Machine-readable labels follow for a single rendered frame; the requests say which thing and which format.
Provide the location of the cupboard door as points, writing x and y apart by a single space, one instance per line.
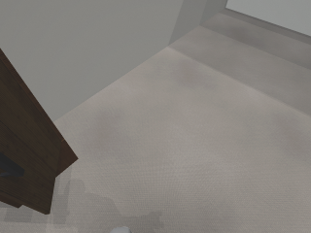
28 140

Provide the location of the handle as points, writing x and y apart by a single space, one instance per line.
11 168

